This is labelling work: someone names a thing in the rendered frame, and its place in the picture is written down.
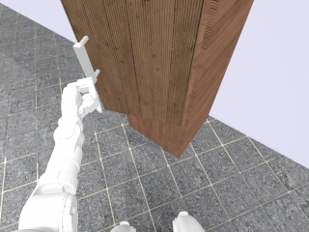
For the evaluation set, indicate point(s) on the right robot shin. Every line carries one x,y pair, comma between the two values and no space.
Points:
183,214

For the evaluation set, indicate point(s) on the handle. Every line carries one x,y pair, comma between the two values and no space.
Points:
84,60

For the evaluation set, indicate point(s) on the robot shin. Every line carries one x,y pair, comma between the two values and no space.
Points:
183,214
124,222

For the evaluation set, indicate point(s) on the cupboard door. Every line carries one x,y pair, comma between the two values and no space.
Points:
144,51

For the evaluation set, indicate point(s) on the left robot hand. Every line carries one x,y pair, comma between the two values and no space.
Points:
73,104

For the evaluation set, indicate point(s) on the left robot upper arm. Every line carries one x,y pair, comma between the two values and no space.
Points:
50,212

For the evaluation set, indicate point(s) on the robot left forearm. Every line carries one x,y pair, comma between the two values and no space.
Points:
64,164

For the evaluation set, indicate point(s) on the left robot shin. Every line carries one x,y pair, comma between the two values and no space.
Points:
124,222

